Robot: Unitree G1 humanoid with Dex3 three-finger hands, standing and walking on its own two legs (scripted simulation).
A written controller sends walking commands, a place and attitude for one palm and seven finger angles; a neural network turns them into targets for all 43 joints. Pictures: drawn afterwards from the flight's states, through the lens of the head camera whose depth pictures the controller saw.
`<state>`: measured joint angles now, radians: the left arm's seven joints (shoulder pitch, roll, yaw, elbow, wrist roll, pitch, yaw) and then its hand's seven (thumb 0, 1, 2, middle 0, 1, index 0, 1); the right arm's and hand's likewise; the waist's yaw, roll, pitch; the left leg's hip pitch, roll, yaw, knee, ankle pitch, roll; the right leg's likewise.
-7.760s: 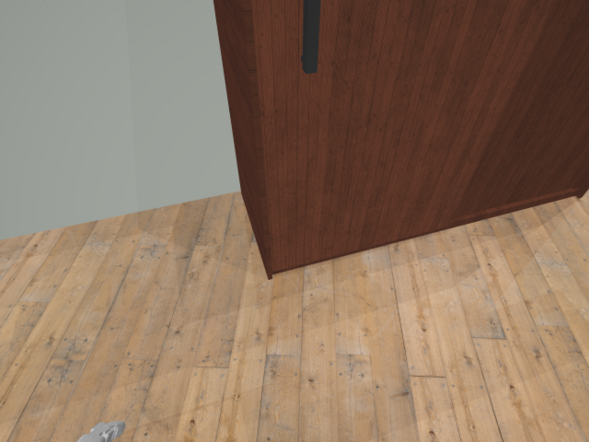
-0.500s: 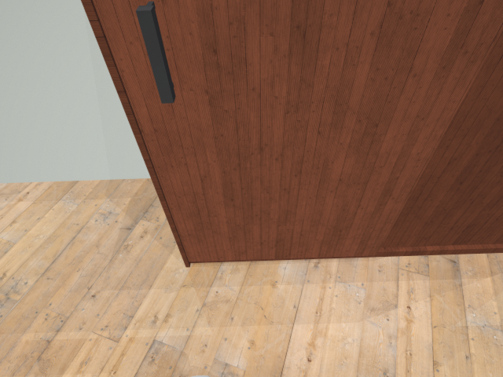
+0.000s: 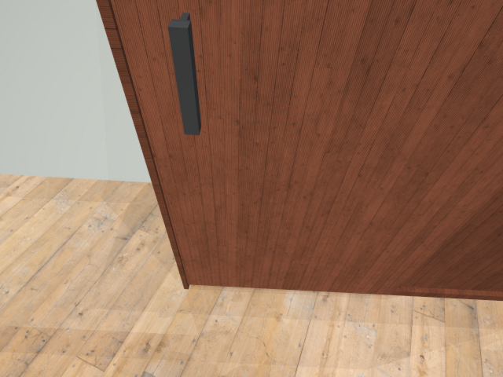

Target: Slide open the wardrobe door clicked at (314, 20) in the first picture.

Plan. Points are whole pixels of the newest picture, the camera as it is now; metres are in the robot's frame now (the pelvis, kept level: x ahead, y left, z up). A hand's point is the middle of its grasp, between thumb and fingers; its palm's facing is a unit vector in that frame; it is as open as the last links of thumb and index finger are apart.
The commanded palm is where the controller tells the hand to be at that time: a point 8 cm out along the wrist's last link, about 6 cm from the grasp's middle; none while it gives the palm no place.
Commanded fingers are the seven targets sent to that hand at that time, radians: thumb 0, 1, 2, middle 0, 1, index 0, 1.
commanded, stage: come to a stop and stand still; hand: left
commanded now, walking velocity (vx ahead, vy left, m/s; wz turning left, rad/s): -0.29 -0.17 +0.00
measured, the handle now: (189, 77) +0.51 +0.17 +0.21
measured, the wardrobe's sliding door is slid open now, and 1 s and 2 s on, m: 0.00 0.00 0.00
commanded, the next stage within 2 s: look again from close up in 1.88 s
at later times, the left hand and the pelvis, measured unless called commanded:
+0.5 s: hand out of the picture +0.08 +0.16 -0.17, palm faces +0.06 -0.98 -0.21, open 7.4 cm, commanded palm none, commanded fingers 0.00 0.90 0.90 -0.20 -0.30 -0.20 -0.30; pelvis -0.01 -0.01 +0.00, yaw +2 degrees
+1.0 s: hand out of the picture -0.01 +0.15 -0.17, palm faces +0.04 -0.98 -0.21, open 7.3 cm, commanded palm none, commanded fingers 0.00 0.90 0.90 -0.20 -0.30 -0.20 -0.30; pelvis -0.02 -0.03 +0.01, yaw +1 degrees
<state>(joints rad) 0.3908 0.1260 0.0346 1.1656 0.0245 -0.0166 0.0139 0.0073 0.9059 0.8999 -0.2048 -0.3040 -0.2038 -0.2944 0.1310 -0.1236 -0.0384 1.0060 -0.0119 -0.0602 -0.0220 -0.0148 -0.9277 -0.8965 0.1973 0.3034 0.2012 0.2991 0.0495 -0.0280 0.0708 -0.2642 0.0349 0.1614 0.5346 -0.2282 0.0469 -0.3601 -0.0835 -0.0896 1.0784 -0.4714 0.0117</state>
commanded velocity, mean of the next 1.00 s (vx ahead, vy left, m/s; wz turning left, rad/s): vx -0.01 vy -0.02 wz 0.00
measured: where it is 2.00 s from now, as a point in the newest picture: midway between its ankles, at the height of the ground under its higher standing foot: outside the picture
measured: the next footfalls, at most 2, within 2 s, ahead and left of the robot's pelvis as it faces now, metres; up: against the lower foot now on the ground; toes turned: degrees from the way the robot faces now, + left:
right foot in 0.20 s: +0.12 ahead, -0.14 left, +0.00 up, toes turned -6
left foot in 0.54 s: -0.01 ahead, +0.10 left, +0.00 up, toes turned +4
